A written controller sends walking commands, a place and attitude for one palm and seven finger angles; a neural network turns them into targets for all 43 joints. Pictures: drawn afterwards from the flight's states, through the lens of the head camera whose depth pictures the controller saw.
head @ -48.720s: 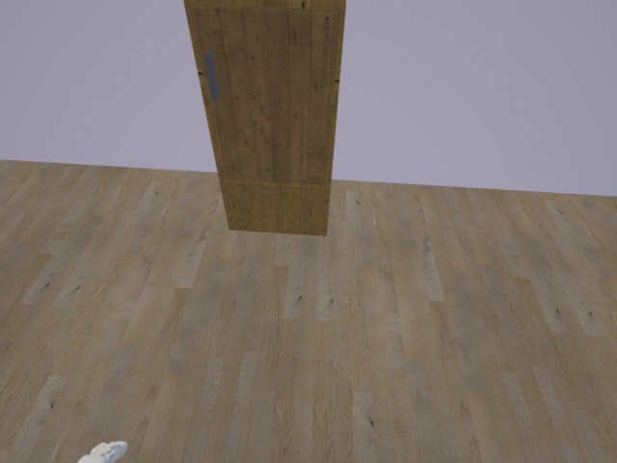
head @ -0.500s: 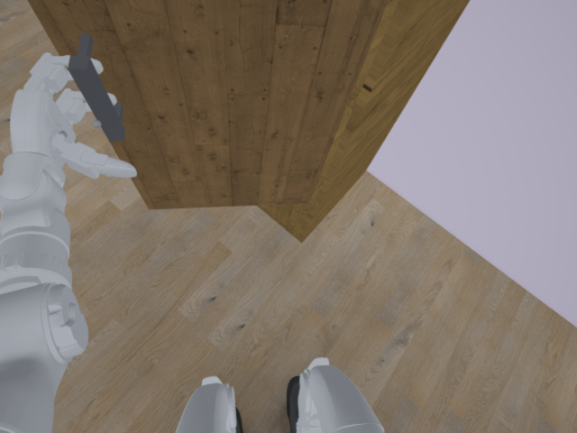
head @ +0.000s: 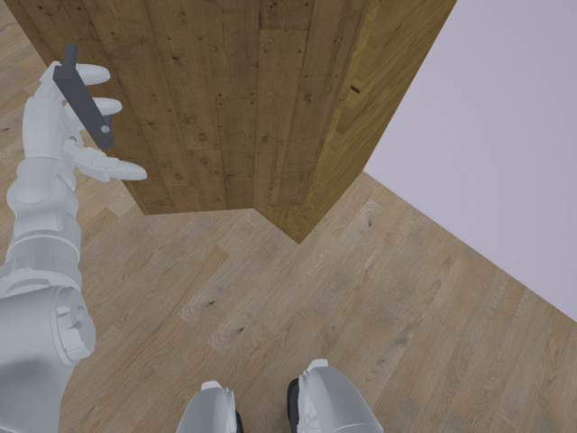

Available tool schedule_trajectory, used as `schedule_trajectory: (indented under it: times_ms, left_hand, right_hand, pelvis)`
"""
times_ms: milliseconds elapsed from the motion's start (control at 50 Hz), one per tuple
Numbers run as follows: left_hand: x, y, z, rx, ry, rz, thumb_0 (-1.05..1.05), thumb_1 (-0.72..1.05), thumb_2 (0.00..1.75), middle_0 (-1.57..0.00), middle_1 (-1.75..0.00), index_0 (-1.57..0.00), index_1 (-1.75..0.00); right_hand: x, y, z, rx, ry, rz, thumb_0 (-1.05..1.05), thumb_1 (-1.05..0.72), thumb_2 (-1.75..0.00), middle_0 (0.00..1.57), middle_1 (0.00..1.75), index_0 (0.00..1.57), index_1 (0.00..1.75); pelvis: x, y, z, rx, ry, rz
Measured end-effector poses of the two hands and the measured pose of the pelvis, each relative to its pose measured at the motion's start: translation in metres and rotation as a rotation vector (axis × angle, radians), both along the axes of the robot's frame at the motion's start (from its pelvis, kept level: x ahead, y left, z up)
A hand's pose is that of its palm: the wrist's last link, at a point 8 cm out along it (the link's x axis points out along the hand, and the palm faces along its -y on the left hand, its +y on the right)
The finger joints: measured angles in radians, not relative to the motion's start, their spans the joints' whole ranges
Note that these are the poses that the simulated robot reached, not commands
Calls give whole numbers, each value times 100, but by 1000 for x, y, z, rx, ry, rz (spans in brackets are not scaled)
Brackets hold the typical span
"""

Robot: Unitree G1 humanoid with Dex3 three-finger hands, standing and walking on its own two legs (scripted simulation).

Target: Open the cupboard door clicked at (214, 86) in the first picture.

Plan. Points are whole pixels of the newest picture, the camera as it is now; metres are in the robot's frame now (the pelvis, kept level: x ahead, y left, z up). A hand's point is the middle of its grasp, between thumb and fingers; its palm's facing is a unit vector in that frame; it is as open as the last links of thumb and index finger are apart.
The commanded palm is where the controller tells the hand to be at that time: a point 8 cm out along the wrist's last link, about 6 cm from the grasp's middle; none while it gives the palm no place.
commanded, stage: slide the fingers in behind the handle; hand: left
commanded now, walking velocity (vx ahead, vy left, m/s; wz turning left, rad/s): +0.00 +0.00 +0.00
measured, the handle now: (89, 100) +0.56 +0.22 +0.05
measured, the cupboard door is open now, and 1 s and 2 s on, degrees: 46 45 83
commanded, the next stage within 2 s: close the thumb around the handle in 0.12 s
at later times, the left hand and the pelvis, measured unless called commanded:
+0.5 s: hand (103, 129) +0.51 +0.20 +0.05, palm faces +0.02 -1.00 -0.03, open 11.7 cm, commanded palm +0.49 +0.24 +0.05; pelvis +0.00 +0.00 +0.00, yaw +0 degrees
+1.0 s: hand (102, 129) +0.51 +0.20 +0.05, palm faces +0.00 -1.00 -0.02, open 5.6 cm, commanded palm +0.48 +0.25 +0.05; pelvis +0.00 +0.01 +0.00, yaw +0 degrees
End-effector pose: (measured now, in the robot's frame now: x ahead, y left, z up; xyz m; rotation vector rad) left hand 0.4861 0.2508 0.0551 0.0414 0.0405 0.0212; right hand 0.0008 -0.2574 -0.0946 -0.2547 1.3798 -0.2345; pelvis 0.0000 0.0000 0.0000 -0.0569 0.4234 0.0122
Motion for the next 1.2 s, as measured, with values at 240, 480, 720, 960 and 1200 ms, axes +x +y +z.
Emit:
schedule_trajectory:
  times_ms: [240,480,720,960,1200]
  left_hand:
    - [-4,1,0,-10,7,-2,-2,-50,30,-30,-120,-30,-120]
    - [1,3,-3,-10,13,1,-1,-20,43,-32,-123,-32,-123]
    - [0,10,1,-17,1,-10,0,43,70,-36,-129,-37,-130]
    - [-1,4,0,-28,-6,-26,0,73,84,-38,-134,-38,-134]
    - [-9,1,-1,-21,-11,-6,0,74,82,-37,-134,-36,-135]
  right_hand:
    - [3,-6,-2,-7,-3,17,0,-91,-90,21,30,20,30]
    - [1,-8,-2,-18,-5,18,0,-91,-90,21,30,20,30]
    - [-2,0,0,-8,12,6,0,-91,-90,21,30,20,30]
    - [6,4,2,-16,-19,10,0,-91,-90,21,30,20,30]
    - [1,10,-2,14,-11,-1,0,-91,-90,21,30,20,30]
  pelvis:
    - [-3,-3,-1,4,1,5]
    - [-5,-3,-3,1,7,6]
    - [0,2,-1,-4,8,2]
    - [0,6,0,-8,-3,3]
    - [-1,8,0,-3,-4,-6]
